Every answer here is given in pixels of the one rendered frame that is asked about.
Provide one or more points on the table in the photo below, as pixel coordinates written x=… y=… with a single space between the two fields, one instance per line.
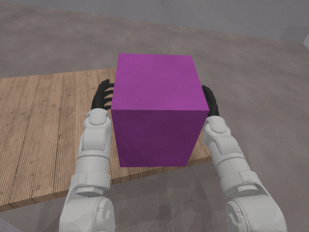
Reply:
x=41 y=121

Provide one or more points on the left robot upper arm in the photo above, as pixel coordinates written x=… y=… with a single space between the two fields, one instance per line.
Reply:
x=90 y=214

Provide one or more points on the carton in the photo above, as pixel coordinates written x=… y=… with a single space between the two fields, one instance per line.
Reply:
x=158 y=109

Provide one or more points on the robot right forearm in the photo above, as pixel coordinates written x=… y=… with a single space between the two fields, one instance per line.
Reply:
x=236 y=178

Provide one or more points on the robot left forearm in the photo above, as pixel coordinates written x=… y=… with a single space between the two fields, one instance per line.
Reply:
x=91 y=176

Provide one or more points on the right robot upper arm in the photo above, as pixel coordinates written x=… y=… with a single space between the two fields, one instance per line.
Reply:
x=255 y=213

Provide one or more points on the right robot hand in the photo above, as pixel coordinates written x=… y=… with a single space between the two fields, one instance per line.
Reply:
x=211 y=101

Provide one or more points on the left robot hand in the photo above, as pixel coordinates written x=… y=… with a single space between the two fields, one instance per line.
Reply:
x=99 y=99

